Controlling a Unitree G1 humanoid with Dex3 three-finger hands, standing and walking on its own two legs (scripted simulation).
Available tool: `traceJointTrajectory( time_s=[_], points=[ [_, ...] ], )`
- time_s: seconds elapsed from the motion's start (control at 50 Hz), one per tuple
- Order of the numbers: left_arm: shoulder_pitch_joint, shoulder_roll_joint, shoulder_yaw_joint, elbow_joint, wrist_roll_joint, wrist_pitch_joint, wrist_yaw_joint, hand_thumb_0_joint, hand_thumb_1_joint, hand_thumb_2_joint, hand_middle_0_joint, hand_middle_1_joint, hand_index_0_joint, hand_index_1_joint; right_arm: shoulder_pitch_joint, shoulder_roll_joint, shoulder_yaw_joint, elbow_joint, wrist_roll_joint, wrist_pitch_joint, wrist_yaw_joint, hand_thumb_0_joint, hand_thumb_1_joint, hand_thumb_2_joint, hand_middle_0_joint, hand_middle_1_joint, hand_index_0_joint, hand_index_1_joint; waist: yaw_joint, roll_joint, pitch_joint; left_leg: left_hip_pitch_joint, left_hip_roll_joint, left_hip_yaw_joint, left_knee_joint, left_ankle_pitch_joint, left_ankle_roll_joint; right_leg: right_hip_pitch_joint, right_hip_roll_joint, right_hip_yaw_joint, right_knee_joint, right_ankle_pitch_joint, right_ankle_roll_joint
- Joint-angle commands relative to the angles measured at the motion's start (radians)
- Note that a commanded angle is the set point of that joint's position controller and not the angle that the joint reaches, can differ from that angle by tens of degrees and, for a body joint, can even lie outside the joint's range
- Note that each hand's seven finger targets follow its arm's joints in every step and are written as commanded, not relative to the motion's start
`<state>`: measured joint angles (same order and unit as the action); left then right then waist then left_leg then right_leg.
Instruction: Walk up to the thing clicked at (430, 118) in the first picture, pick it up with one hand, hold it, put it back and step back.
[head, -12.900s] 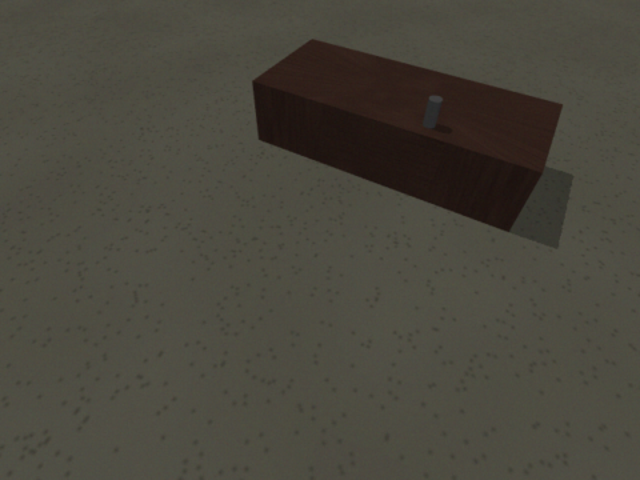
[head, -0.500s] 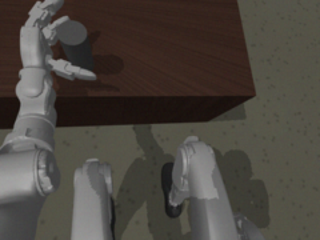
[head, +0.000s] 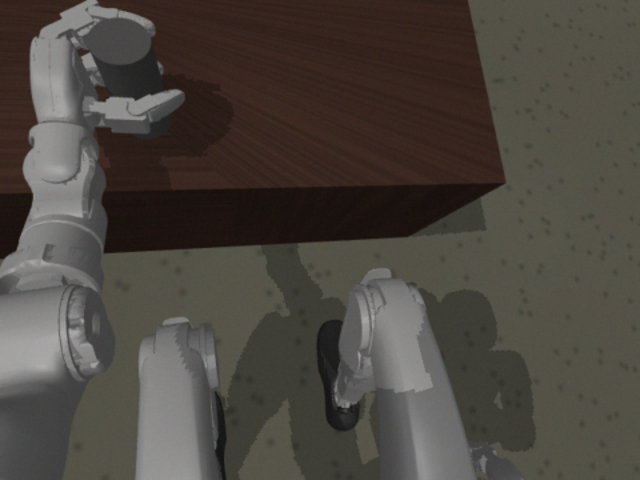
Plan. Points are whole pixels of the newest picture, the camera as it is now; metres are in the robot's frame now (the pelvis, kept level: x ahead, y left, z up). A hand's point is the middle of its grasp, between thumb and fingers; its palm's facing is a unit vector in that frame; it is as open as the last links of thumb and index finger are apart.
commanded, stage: close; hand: left
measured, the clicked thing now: (135, 85) +0.56 +0.11 -0.02
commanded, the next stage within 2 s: settle in 0.12 s
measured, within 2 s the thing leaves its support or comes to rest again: leaves its support in 0.50 s
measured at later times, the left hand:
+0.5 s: hand (129, 87) +0.55 +0.11 -0.01, palm faces -0.07 -1.00 -0.05, open 8.4 cm
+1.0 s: hand (99, 24) +0.56 +0.12 +0.07, palm faces -0.06 -1.00 -0.04, open 8.6 cm
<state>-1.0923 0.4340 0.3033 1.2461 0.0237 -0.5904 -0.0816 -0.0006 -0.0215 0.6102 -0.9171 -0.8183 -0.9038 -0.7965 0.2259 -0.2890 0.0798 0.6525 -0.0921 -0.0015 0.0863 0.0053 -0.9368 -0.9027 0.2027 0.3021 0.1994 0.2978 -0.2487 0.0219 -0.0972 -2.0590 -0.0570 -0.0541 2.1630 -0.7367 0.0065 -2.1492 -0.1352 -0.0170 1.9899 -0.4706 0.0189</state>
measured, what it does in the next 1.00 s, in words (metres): rises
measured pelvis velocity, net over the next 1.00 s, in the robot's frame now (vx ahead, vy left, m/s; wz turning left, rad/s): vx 0.01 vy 0.00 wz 0.00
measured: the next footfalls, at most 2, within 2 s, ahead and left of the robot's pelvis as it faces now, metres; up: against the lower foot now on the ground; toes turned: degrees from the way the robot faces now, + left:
none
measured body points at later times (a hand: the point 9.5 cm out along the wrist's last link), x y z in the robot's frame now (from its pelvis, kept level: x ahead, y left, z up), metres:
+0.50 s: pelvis +0.00 +0.00 +0.00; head +0.23 +0.04 +0.39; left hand +0.55 +0.16 +0.00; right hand +0.04 -0.26 -0.11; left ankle +0.07 +0.11 -0.38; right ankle +0.14 -0.15 -0.38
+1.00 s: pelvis +0.01 +0.00 +0.07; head +0.23 +0.03 +0.46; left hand +0.56 +0.17 +0.07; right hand +0.05 -0.27 -0.05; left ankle +0.07 +0.11 -0.38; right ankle +0.14 -0.15 -0.38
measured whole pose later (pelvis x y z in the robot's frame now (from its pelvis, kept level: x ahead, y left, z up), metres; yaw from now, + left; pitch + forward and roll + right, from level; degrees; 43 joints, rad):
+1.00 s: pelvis +0.01 +0.00 +0.07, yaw +0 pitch +36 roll -3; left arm -1.03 0.40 0.25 1.14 -0.01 -0.48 -0.06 0.01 -0.35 1.19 -0.86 -1.24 -0.86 -1.23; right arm 0.25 -0.28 0.05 0.64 -0.05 0.00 0.05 0.01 -0.94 -0.91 0.20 0.30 0.20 0.30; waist -0.22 0.02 -0.15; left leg -1.86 -0.04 -0.04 1.96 -0.72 0.01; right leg -1.95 -0.12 -0.02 1.80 -0.48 0.03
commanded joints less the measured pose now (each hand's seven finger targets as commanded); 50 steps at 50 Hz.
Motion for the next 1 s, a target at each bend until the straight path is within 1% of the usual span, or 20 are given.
traceJointTrajectory(
  time_s=[0.0, 0.02, 0.04, 0.12, 0.16, 0.2, 0.22, 0.28, 0.52, 0.54, 0.6, 0.7, 0.72, 0.76, 0.78, 0.82, 0.84, 0.88, 0.9, 0.98],
  points=[
    [-0.405, 0.158, 0.027, -0.181, -0.006, -0.064, 0.011, 0.0, 0.182, 0.833, -1.184, -1.068, -1.183, -1.06, 0.207, -0.221, -0.072, -0.017, -0.002, -0.006, -0.013, 0.0, -0.929, -0.9, 0.2, 0.299, 0.199, 0.299, -0.031, 0.169, -0.71, 0.31, -0.013, 0.035, -0.324, 0.159, 0.014, 0.555, 0.042, -0.043, -0.143, 0.062, -0.052],
    [-0.408, 0.127, 0.007, -0.192, -0.006, -0.065, 0.008, 0.0, 0.21, 0.897, -1.201, -1.11, -1.198, -1.106, 0.203, -0.214, -0.067, -0.025, -0.002, -0.006, -0.012, 0.0, -0.928, -0.901, 0.2, 0.299, 0.199, 0.299, -0.036, 0.167, -0.716, 0.322, -0.012, 0.03, -0.325, 0.171, 0.011, 0.546, 0.044, -0.047, -0.138, 0.071, -0.053],
    [-0.424, 0.155, 0.012, -0.207, -0.001, -0.066, 0.006, 0.0, 0.236, 0.956, -1.22, -1.154, -1.215, -1.154, 0.202, -0.214, -0.068, -0.019, -0.001, -0.007, -0.013, 0.0, -0.931, -0.903, 0.2, 0.299, 0.199, 0.299, -0.035, 0.173, -0.709, 0.312, -0.011, 0.036, -0.321, 0.156, 0.015, 0.547, 0.045, -0.044, -0.142, 0.055, -0.052],
    [-0.374, 0.139, 0.021, -0.181, -0.003, -0.066, 0.003, 0.0, 0.249, 1.058, -1.317, -1.276, -1.316, -1.274, 0.207, -0.22, -0.066, -0.018, -0.004, -0.002, -0.009, 0.0, -0.937, -0.905, 0.2, 0.299, 0.199, 0.299, -0.026, 0.177, -0.712, 0.332, -0.009, 0.03, -0.315, 0.214, 0.008, 0.539, 0.044, -0.05, -0.122, 0.104, -0.057],
    [-0.387, 0.114, 0.002, -0.18, -0.003, -0.066, 0.006, 0.0, 0.283, 1.122, -1.371, -1.34, -1.37, -1.34, 0.206, -0.217, -0.067, -0.023, -0.006, 0.0, -0.006, 0.0, -0.934, -0.904, 0.2, 0.299, 0.199, 0.299, -0.043, 0.171, -0.696, 0.309, -0.011, 0.031, -0.315, 0.188, 0.011, 0.544, 0.044, -0.049, -0.131, 0.085, -0.055],
    [-0.371, 0.119, 0.004, -0.167, 0.006, -0.064, 0.012, 0.0, 0.281, 1.164, -1.416, -1.392, -1.416, -1.392, 0.204, -0.212, -0.066, -0.023, -0.006, 0.001, -0.006, 0.0, -0.937, -0.905, 0.2, 0.299, 0.199, 0.299, -0.038, 0.157, -0.697, 0.288, -0.012, 0.038, -0.312, 0.169, 0.015, 0.553, 0.047, -0.046, -0.133, 0.07, -0.053],
    [-0.372, 0.115, 0.002, -0.163, 0.006, -0.063, 0.016, 0.0, 0.331, 1.244, -1.359, -1.439, -1.359, -1.444, 0.205, -0.212, -0.068, -0.023, -0.007, 0.001, -0.006, 0.0, -0.933, -0.908, 0.201, 0.299, 0.2, 0.299, -0.041, 0.142, -0.692, 0.271, -0.013, 0.044, -0.302, 0.157, 0.019, 0.561, 0.048, -0.044, -0.139, 0.063, -0.05],
    [-0.391, 0.138, 0.0, -0.206, 0.019, -0.068, 0.025, 0.0, 0.354, 1.296, -1.373, -1.475, -1.376, -1.479, 0.19, -0.214, -0.071, -0.027, -0.007, 0.004, -0.006, 0.0, -0.933, -0.908, 0.201, 0.299, 0.2, 0.299, -0.028, 0.174, -0.705, 0.311, -0.012, 0.033, -0.327, 0.138, 0.014, 0.54, 0.044, -0.046, -0.141, 0.041, -0.051],
    [-0.457, 0.126, -0.02, -0.376, -0.002, -0.015, 0.044, 0.0, 0.226, 1.367, -1.42, -1.566, -1.424, -1.577, 0.215, -0.199, -0.091, -0.033, 0.018, 0.004, -0.026, 0.0, -0.937, -0.91, 0.201, 0.299, 0.2, 0.299, -0.019, 0.201, -0.828, 0.433, -0.008, 0.034, -0.375, 0.2, 0.011, 0.62, 0.042, -0.036, -0.189, 0.099, -0.058],
    [-0.467, 0.11, -0.03, -0.367, -0.008, -0.008, 0.045, 0.0, 0.212, 1.37, -1.421, -1.569, -1.423, -1.583, 0.227, -0.204, -0.095, -0.021, 0.02, 0.004, -0.027, 0.0, -0.937, -0.91, 0.201, 0.299, 0.2, 0.299, -0.03, 0.196, -0.803, 0.432, -0.006, 0.029, -0.383, 0.197, 0.01, 0.62, 0.04, -0.037, -0.195, 0.096, -0.059],
    [-0.474, 0.117, -0.029, -0.388, -0.012, 0.009, 0.05, 0.0, 0.173, 1.363, -1.406, -1.557, -1.408, -1.571, 0.213, -0.189, -0.089, -0.029, 0.026, 0.003, -0.032, 0.0, -0.937, -0.91, 0.201, 0.299, 0.2, 0.299, -0.014, 0.191, -0.778, 0.438, -0.004, 0.029, -0.407, 0.174, 0.012, 0.618, 0.042, -0.034, -0.222, 0.071, -0.059],
    [-0.361, 0.076, -0.044, -0.248, -0.025, 0.048, 0.037, 0.0, 0.158, 1.357, -1.415, -1.565, -1.424, -1.574, 0.21, -0.196, -0.097, -0.03, 0.037, 0.0, -0.04, 0.0, -0.937, -0.908, 0.201, 0.299, 0.2, 0.299, -0.017, 0.116, -0.677, 0.411, -0.001, 0.017, -0.453, 0.127, 0.017, 0.62, 0.044, -0.035, -0.276, 0.029, -0.057],
    [-0.421, 0.108, -0.029, -0.335, -0.028, 0.037, 0.037, 0.0, 0.168, 1.357, -1.419, -1.565, -1.426, -1.573, 0.216, -0.194, -0.097, -0.03, 0.036, -0.003, -0.04, 0.0, -0.936, -0.908, 0.201, 0.299, 0.2, 0.299, -0.008, 0.135, -0.709, 0.426, 0.0, 0.02, -0.458, 0.133, 0.016, 0.638, 0.046, -0.032, -0.277, 0.034, -0.058],
    [-0.366, 0.066, -0.043, -0.246, -0.036, 0.048, 0.035, 0.0, 0.171, 1.356, -1.418, -1.562, -1.428, -1.569, 0.196, -0.19, -0.098, -0.041, 0.04, -0.006, -0.043, 0.0, -0.935, -0.907, 0.201, 0.299, 0.2, 0.299, -0.006, 0.109, -0.662, 0.434, 0.001, 0.015, -0.476, 0.094, 0.019, 0.621, 0.045, -0.031, -0.302, 0.003, -0.056],
    [-0.422, 0.078, -0.043, -0.325, -0.039, 0.036, 0.034, 0.0, 0.162, 1.344, -1.423, -1.56, -1.434, -1.565, 0.2, -0.187, -0.097, -0.035, 0.04, -0.009, -0.043, 0.0, -0.935, -0.907, 0.201, 0.299, 0.2, 0.299, -0.009, 0.138, -0.658, 0.434, 0.005, 0.009, -0.492, 0.084, 0.017, 0.621, 0.047, -0.033, -0.302, -0.003, -0.057],
    [-0.382, 0.113, -0.022, -0.28, -0.037, 0.04, 0.036, 0.0, 0.146, 1.351, -1.426, -1.571, -1.439, -1.576, 0.197, -0.19, -0.098, -0.041, 0.042, -0.011, -0.047, 0.0, -0.935, -0.907, 0.201, 0.299, 0.2, 0.299, 0.001, 0.124, -0.681, 0.457, 0.003, 0.015, -0.492, 0.111, 0.018, 0.652, 0.048, -0.029, -0.315, 0.019, -0.056],
    [-0.409, 0.126, -0.02, -0.337, -0.036, 0.032, 0.039, 0.0, 0.136, 1.339, -1.434, -1.566, -1.447, -1.571, 0.205, -0.188, -0.099, -0.042, 0.04, -0.012, -0.048, 0.0, -0.935, -0.906, 0.201, 0.299, 0.2, 0.299, 0.006, 0.134, -0.718, 0.469, 0.002, 0.021, -0.493, 0.136, 0.017, 0.681, 0.049, -0.025, -0.315, 0.04, -0.057],
    [-0.437, 0.109, -0.036, -0.37, -0.039, 0.028, 0.029, 0.0, 0.134, 1.338, -1.427, -1.56, -1.438, -1.566, 0.207, -0.182, -0.099, -0.045, 0.043, -0.014, -0.05, 0.0, -0.934, -0.906, 0.201, 0.299, 0.2, 0.299, 0.0, 0.154, -0.757, 0.52, 0.005, 0.022, -0.5, 0.186, 0.013, 0.703, 0.05, -0.023, -0.319, 0.084, -0.061],
    [-0.397, 0.096, -0.043, -0.318, -0.038, 0.035, 0.023, 0.0, 0.165, 1.355, -1.421, -1.566, -1.434, -1.57, 0.21, -0.183, -0.098, -0.041, 0.042, -0.014, -0.052, 0.0, -0.932, -0.906, 0.201, 0.299, 0.2, 0.299, -0.003, 0.15, -0.74, 0.524, 0.004, 0.02, -0.503, 0.199, 0.013, 0.702, 0.049, -0.022, -0.327, 0.097, -0.063],
    [-0.435, 0.138, -0.013, -0.376, -0.046, 0.031, 0.028, 0.0, 0.175, 1.367, -1.413, -1.556, -1.423, -1.564, 0.223, -0.184, -0.097, -0.04, 0.042, -0.014, -0.054, 0.0, -0.926, -0.906, 0.201, 0.299, 0.2, 0.299, 0.013, 0.176, -0.769, 0.564, 0.007, 0.018, -0.524, 0.248, 0.006, 0.736, 0.05, -0.018, -0.336, 0.138, -0.067]
  ],
)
